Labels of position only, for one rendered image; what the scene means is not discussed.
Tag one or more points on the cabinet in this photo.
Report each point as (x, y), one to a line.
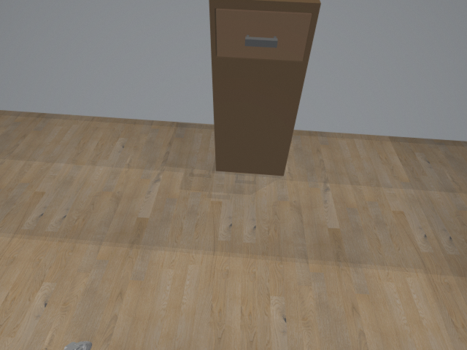
(256, 100)

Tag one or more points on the handle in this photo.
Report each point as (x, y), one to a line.
(260, 41)

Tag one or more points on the drawer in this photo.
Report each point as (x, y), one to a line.
(290, 28)

